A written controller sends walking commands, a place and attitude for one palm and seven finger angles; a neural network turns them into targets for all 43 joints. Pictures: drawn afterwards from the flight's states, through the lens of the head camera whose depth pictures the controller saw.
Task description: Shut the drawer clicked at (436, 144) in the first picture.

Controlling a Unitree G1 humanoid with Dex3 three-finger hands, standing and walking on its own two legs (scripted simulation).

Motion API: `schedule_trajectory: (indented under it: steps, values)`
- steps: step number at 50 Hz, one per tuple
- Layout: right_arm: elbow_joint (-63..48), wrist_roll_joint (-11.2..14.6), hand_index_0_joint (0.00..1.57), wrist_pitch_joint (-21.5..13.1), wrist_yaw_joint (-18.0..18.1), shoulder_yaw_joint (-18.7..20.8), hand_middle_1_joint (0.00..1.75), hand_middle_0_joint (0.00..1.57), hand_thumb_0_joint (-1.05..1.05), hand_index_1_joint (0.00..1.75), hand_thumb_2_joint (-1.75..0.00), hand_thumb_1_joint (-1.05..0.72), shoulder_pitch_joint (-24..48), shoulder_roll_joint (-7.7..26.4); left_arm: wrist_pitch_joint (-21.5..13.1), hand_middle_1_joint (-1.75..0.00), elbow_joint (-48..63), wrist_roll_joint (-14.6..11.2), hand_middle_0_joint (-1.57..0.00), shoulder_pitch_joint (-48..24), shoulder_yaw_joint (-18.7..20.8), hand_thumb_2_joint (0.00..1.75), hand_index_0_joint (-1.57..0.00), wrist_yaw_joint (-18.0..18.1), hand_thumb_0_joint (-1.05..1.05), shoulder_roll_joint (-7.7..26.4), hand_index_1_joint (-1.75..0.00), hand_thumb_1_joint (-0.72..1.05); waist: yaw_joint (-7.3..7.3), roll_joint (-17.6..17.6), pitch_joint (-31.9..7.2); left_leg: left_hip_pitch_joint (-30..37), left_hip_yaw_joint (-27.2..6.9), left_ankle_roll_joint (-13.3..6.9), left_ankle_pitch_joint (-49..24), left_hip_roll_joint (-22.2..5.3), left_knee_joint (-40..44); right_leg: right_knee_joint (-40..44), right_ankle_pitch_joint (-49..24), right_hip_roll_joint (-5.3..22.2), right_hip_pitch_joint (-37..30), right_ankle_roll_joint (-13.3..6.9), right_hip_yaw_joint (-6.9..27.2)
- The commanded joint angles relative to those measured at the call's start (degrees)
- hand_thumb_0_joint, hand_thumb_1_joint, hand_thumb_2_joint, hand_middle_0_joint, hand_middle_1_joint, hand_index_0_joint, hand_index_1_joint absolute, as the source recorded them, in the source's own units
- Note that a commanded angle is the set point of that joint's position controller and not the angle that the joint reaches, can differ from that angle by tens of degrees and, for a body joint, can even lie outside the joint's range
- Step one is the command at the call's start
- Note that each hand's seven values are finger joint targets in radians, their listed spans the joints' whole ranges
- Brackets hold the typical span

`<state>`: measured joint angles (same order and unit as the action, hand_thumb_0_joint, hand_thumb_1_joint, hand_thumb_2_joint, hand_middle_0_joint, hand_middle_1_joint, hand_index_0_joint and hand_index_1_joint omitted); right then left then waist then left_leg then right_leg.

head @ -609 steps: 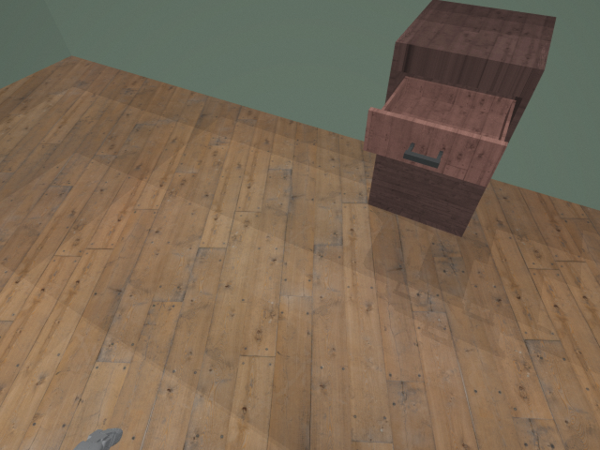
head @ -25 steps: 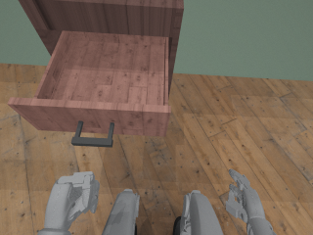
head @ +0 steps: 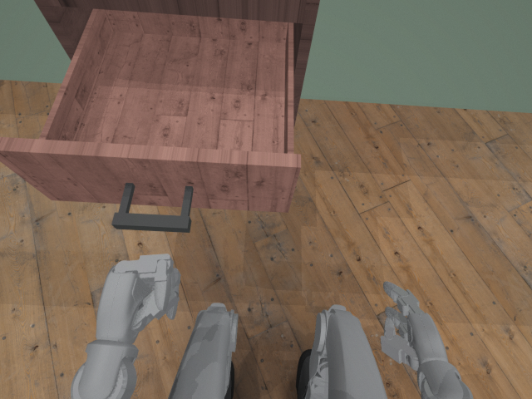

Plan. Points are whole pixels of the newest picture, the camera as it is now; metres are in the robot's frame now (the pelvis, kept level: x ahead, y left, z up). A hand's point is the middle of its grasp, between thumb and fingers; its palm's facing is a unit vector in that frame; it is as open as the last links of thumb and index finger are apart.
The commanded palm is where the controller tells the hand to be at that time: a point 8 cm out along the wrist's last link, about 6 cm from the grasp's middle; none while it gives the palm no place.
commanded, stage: bring the fist close to the handle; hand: left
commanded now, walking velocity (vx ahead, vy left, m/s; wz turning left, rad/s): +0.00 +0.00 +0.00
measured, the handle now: (155, 208) +0.37 +0.19 +0.02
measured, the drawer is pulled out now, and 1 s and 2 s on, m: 0.27 0.26 0.13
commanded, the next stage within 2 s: push the drawer shut in 0.36 s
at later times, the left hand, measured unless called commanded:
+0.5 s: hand (176, 286) +0.26 +0.14 +0.01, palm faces -0.02 -1.00 -0.02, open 3.3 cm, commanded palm +0.25 +0.19 +0.02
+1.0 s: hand (179, 262) +0.30 +0.14 +0.00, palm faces -0.03 -1.00 -0.05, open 2.9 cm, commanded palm +0.31 +0.19 +0.02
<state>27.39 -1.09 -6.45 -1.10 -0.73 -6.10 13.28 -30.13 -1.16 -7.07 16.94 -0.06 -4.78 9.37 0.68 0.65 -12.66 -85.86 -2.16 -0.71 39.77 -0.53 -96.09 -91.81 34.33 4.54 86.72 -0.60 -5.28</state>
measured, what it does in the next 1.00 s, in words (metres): stands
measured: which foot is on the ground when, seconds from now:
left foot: down 0.00-1.00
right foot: down 0.00-1.00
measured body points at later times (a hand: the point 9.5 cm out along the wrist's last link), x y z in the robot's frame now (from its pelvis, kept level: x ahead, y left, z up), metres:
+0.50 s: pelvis +0.01 +0.00 +0.00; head +0.16 +0.01 +0.43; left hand +0.26 +0.19 +0.02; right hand +0.22 -0.23 -0.09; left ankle +0.03 +0.11 -0.53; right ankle +0.07 -0.13 -0.53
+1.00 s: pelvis +0.00 +0.00 +0.00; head +0.15 +0.02 +0.43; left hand +0.29 +0.20 +0.01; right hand +0.20 -0.23 -0.10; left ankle +0.03 +0.11 -0.53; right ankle +0.07 -0.13 -0.53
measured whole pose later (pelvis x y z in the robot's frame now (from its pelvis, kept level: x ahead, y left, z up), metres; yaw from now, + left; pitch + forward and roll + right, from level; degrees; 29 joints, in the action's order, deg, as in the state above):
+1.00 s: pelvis +0.00 +0.00 +0.00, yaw +0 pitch +30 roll -4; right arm 30.4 -1.0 -3.4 -0.2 -1.4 -6.3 14.4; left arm -29.6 -10.6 -6.8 3.7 1.1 -4.0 11.2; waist 0.9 1.0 -11.4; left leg -86.2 -2.6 -0.7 38.6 -0.2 -94.8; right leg -90.3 33.4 4.6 86.7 -0.5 -5.6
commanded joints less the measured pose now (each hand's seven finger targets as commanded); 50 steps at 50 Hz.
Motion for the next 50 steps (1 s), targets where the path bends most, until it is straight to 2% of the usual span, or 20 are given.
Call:
schedule_trajectory:
  steps: [1, 4, 6, 11, 12, 18, 21, 23, 24, 26, 28, 32, 33, 36, 38, 44, 45, 46, 49, 50]
  values:
    - [-8.91, 0.48, 0.2, -2.26, 0.49, 3.9, 0.3, 0.2, 0.0, 0.3, -0.9, -0.9, 0.0, 7.83, -3.73, -1.6, 14.34, -1.06, -1.4, 1.49, 2.21, 0.9, -1.4, 0.16, 0.0, 3.82, -1.6, 0.9, -0.46, 2.93, -25.1, 16.03, -1.73, 0.03, -16.81, 1.95, 15.42, 10.92, -8.36, -3.32, -19.04, -2.25, 2.33]
    - [-9.45, 0.73, 0.2, -1.43, 0.24, 3.83, 0.3, 0.2, 0.0, 0.3, -0.9, -0.9, 0.09, 7.8, -2.09, -1.6, 15.4, -0.92, -1.4, 2.07, 0.27, 0.9, -1.4, 0.13, 0.0, 2.52, -1.6, 0.9, 0.41, 2.44, -24.1, 16.34, -1.9, -0.1, -16.82, 1.74, 15.58, 11.32, -8.72, -3.32, -18.88, -2.05, 2.04]
    - [-9.15, 0.82, 0.2, -0.93, 0.4, 3.76, 0.3, 0.2, 0.0, 0.3, -0.9, -0.9, 0.01, 7.63, -1.28, -1.6, 13.81, -0.53, -1.4, 2.4, 0.95, 0.9, -1.4, 0.65, 0.0, 2.97, -1.6, 0.9, 0.66, 0.2, -22.53, 14.81, -2.11, -0.24, -16.07, 1.71, 15.54, 11.62, -8.15, -3.5, -19.25, -2.03, 2.01]
    - [-8.61, 0.63, 0.2, -0.76, 0.76, 3.57, 0.3, 0.2, 0.0, 0.3, -0.9, -0.9, 0.14, 7.47, -1.94, -1.6, 12.21, 0.14, -1.4, -0.7, 1.82, 0.9, -1.4, 1.76, 0.0, 3.8, -1.6, 0.9, 1.43, -1.37, -20.52, 11.84, -1.54, -0.47, -13.08, 1.88, 14.26, 12.38, -5.84, -3.56, -18.85, -1.8, 2.77]
    - [-8.67, 0.49, 0.2, -0.86, 0.74, 3.46, 0.3, 0.2, 0.0, 0.3, -0.9, -0.9, 0.13, 7.5, -2.41, -1.6, 12.56, 0.11, -1.4, -2.07, 1.03, 0.9, -1.4, 1.76, 0.0, 3.07, -1.6, 0.9, 1.64, -0.18, -20.88, 11.97, -1.33, -0.46, -12.53, 2.01, 14.15, 12.39, -5.45, -3.43, -18.52, -1.77, 2.82]
    - [-8.27, 0.36, 0.2, -1.13, 0.75, 3.6, 0.3, 0.2, 0.0, 0.3, -0.9, -0.9, -0.43, 7.42, -3.6, -1.6, 12.53, -0.82, -1.4, -0.46, 2.66, 0.9, -1.4, 0.94, 0.0, 4.11, -1.6, 0.9, 0.29, 1.65, -24.03, 14.04, -0.98, -0.23, -16.67, 1.97, 14.31, 12.01, -9.41, -3.37, -20.88, -1.98, 2.97]
    - [-8.29, 0.67, 0.2, -0.79, 0.62, 3.74, 0.3, 0.2, 0.0, 0.3, -0.9, -0.9, -0.19, 7.31, -2.77, -1.6, 10.81, -1.51, -1.4, 2.37, 3.53, 0.9, -1.4, -0.06, 0.0, 4.15, -1.6, 0.9, 0.14, -0.51, -23.77, 12.98, -0.79, -0.47, -17.58, 1.92, 14.08, 12.4, -10.82, -3.55, -22.73, -1.85, 3.36]
    - [-8.77, 0.86, 0.2, -0.55, 0.49, 3.81, 0.3, 0.2, 0.0, 0.3, -0.9, -0.9, 0.04, 7.43, -2.46, -1.6, 11.48, -1.65, -1.4, 2.54, 3.19, 0.9, -1.4, -0.5, 0.0, 3.97, -1.6, 0.9, 0.16, 0.23, -22.62, 12.76, -0.61, -0.38, -16.66, 1.94, 14.51, 12.56, -9.95, -3.43, -22.44, -1.77, 3.24]
    - [-8.5, 0.87, 0.2, -0.61, 0.59, 3.73, 0.3, 0.2, 0.0, 0.3, -0.9, -0.9, 0.04, 7.52, -2.71, -1.6, 12.51, -1.63, -1.4, -0.37, 2.41, 0.9, -1.4, -0.5, 0.0, 3.71, -1.6, 0.9, 0.98, 0.4, -22.32, 13.07, -0.74, -0.5, -16.41, 1.86, 14.14, 12.62, -9.76, -3.5, -21.39, -1.68, 3.29]
    - [-7.71, 0.57, 0.2, -0.86, 0.86, 3.6, 0.3, 0.2, 0.0, 0.3, -0.9, -0.9, -0.19, 7.53, -3.11, -1.6, 12.43, -1.37, -1.4, -3.48, 2.85, 0.9, -1.4, 0.05, 0.0, 4.66, -1.6, 0.9, 1.69, 0.59, -21.9, 12.28, -0.99, -0.59, -16.19, 1.81, 13.42, 12.3, -9.25, -3.57, -20.27, -1.73, 3.34]
    - [-7.24, 0.41, 0.2, -1.03, 0.97, 3.61, 0.3, 0.2, 0.0, 0.3, -0.9, -0.9, -0.43, 7.77, -3.84, -1.6, 11.33, -1.15, -1.4, -5.81, 2.44, 0.9, -1.4, 0.36, 0.0, 3.89, -1.6, 0.9, 2.18, 0.48, -21.84, 12.73, -1.14, -0.54, -15.97, 1.8, 13.31, 11.93, -9.03, -3.52, -19.17, -1.71, 2.82]
    - [-6.53, 0.26, 0.2, -0.99, 1.05, 3.55, 0.3, 0.2, 0.0, 0.3, -0.9, -0.9, -0.84, 8.15, -3.75, -1.6, 8.47, -0.91, -1.4, -9.43, 3.0, 0.9, -1.4, 0.56, 0.0, 4.51, -1.6, 0.9, 2.12, 1.8, -22.36, 13.42, -1.06, -0.42, -15.91, 1.89, 13.46, 11.93, -8.92, -3.5, -18.47, -1.86, 2.72]
    - [-6.41, 0.32, 0.2, -0.77, 1.06, 3.6, 0.3, 0.2, 0.0, 0.3, -0.9, -0.9, -0.97, 8.37, -3.44, -1.6, 7.9, -0.93, -1.4, -9.77, 3.37, 0.9, -1.4, 0.43, 0.0, 4.7, -1.6, 0.9, 2.06, 0.98, -23.03, 13.54, -1.04, -0.49, -16.02, 1.89, 13.6, 12.03, -9.08, -3.43, -19.08, -1.81, 2.68]
    - [-6.85, 0.47, 0.2, -0.14, 1.05, 3.58, 0.3, 0.2, 0.0, 0.3, -0.9, -0.9, -0.89, 8.75, -2.04, -1.6, 7.89, -0.85, -1.4, -11.64, 3.9, 0.9, -1.4, 0.29, 0.0, 5.64, -1.6, 0.9, 1.37, 2.63, -25.12, 15.08, -1.11, -0.44, -17.07, 1.8, 14.34, 11.86, -9.8, -3.44, -19.69, -1.94, 2.61]
    - [-7.06, 0.61, 0.2, 0.35, 0.89, 3.55, 0.3, 0.2, 0.0, 0.3, -0.9, -0.9, -1.33, 8.61, -0.91, -1.6, 7.27, -1.23, -1.4, -11.73, 3.78, 0.9, -1.4, 0.42, 0.0, 4.88, -1.6, 0.9, 1.33, 1.98, -25.52, 15.66, -1.0, -0.41, -17.57, 1.79, 14.91, 12.45, -10.65, -3.38, -20.95, -1.77, 2.53]
    - [-5.12, 0.41, 0.2, 0.64, 1.41, 3.25, 0.3, 0.2, 0.0, 0.3, -0.9, -0.9, -1.41, 8.95, -1.64, -1.6, 5.12, -0.7, -1.4, -22.87, 3.14, 0.9, -1.4, 1.95, 0.0, 4.83, -1.6, 0.9, 4.01, 0.72, -23.03, 14.03, -1.46, -0.63, -13.34, 1.73, 14.4, 13.04, -7.41, -3.35, -18.01, -1.4, 2.38]
    - [-4.69, 0.32, 0.2, 0.6, 1.57, 3.22, 0.3, 0.2, 0.0, 0.3, -0.9, -0.9, -1.4, 9.06, -2.1, -1.6, 4.33, -0.53, -1.4, -24.49, 3.94, 0.9, -1.4, 2.16, 0.0, 5.63, -1.6, 0.9, 3.85, 1.24, -22.91, 13.84, -1.41, -0.58, -12.49, 1.77, 14.39, 13.05, -6.68, -3.34, -17.58, -1.43, 2.43]
    - [-4.22, 0.19, 0.2, 0.53, 1.77, 3.1, 0.3, 0.2, 0.0, 0.3, -0.9, -0.9, -1.47, 9.18, -2.44, -1.6, 3.81, -0.43, -1.4, -26.72, 3.98, 0.9, -1.4, 2.26, 0.0, 5.9, -1.6, 0.9, 4.36, 0.64, -22.87, 13.42, -1.53, -0.73, -12.23, 1.78, 14.26, 13.01, -6.46, -3.32, -17.51, -1.43, 2.47]
    - [-3.6, 0.25, 0.2, 0.42, 1.94, 3.05, 0.3, 0.2, 0.0, 0.3, -0.9, -0.9, -1.25, 9.38, -3.0, -1.6, 1.76, -0.48, -1.4, -29.95, 3.62, 0.9, -1.4, 1.94, 0.0, 5.49, -1.6, 0.9, 4.29, 2.2, -23.57, 14.35, -1.47, -0.54, -10.8, 1.95, 14.74, 13.25, -5.53, -3.15, -16.81, -1.51, 2.42]
    - [-3.27, 0.27, 0.2, 0.41, 2.1, 3.04, 0.3, 0.2, 0.0, 0.3, -0.9, -0.9, -1.24, 9.64, -3.19, -1.6, 2.03, -0.64, -1.4, -31.95, 4.22, 0.9, -1.4, 1.99, 0.0, 6.36, -1.6, 0.9, 4.22, 3.0, -24.17, 15.01, -1.67, -0.43, -10.65, 1.87, 14.91, 13.12, -5.46, -3.11, -16.31, -1.56, 2.38]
